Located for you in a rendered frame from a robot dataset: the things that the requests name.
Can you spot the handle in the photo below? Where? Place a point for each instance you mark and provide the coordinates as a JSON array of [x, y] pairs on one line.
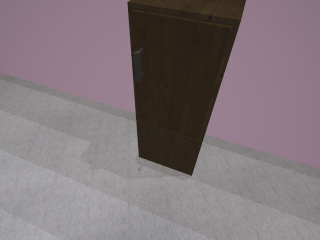
[[138, 65]]

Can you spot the cupboard door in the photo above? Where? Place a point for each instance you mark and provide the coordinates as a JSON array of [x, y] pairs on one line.
[[181, 60]]

